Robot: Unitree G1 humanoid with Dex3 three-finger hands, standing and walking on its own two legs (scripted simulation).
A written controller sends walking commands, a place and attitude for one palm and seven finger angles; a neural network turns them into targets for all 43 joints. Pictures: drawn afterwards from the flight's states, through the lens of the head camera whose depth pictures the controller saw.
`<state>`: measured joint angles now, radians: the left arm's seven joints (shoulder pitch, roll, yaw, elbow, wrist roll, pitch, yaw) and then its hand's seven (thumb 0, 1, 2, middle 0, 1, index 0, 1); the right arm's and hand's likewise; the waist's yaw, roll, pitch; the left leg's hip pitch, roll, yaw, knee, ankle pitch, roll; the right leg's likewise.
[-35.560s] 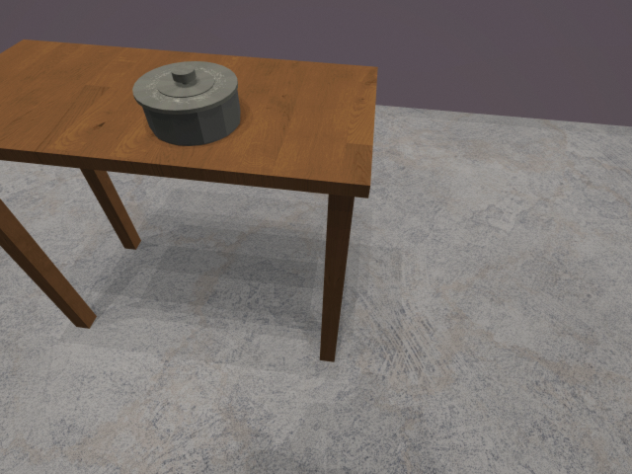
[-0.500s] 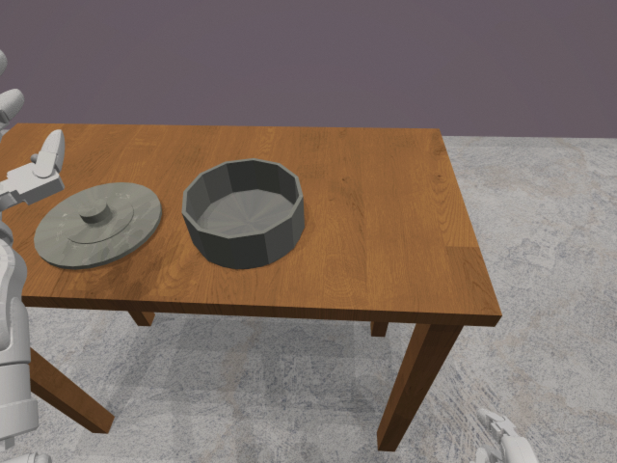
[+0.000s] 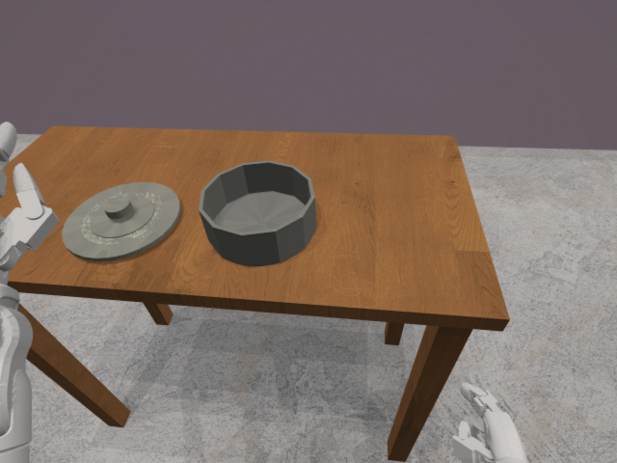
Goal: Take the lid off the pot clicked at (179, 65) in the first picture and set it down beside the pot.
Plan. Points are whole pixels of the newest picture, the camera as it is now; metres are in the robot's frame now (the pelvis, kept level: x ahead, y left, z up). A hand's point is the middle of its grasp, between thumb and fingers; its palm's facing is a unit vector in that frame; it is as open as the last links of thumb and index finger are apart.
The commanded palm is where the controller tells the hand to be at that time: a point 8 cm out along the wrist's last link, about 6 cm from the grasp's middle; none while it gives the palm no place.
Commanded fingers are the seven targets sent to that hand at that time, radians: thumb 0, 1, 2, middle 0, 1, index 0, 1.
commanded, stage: draw the hand back to the body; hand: left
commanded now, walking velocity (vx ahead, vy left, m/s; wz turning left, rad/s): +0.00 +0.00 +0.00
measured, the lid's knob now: (118, 207) +0.47 +0.39 +0.07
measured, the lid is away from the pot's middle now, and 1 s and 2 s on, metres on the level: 0.25 0.25 0.25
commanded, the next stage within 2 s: step back with the hand held close in 0.60 s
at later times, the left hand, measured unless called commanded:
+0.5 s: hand out of the picture +0.18 +0.27 +0.24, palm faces +0.44 -0.84 -0.31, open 7.4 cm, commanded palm +0.13 +0.32 +0.25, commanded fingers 0.00 0.90 0.90 -0.20 -0.30 -0.20 -0.30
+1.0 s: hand out of the picture +0.18 +0.31 +0.23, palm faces +0.39 -0.82 -0.41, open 7.4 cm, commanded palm +0.10 +0.36 +0.25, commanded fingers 0.00 0.90 0.90 -0.20 -0.30 -0.20 -0.30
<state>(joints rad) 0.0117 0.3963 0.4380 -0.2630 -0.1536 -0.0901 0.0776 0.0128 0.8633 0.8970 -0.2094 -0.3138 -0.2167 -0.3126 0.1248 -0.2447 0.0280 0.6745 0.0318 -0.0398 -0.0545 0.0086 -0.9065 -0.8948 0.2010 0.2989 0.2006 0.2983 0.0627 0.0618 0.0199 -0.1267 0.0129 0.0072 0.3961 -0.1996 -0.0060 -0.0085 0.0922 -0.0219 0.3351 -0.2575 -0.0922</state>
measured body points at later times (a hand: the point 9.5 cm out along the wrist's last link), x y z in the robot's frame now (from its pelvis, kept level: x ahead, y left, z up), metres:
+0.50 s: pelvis +0.00 +0.04 +0.00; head -0.04 +0.03 +0.45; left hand +0.15 +0.32 +0.26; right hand +0.20 -0.17 -0.07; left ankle +0.01 +0.13 -0.74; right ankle -0.04 -0.06 -0.74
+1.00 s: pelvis -0.03 +0.08 +0.00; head -0.02 +0.09 +0.45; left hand +0.15 +0.35 +0.25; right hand +0.15 -0.16 -0.07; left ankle +0.01 +0.13 -0.74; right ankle -0.04 -0.05 -0.74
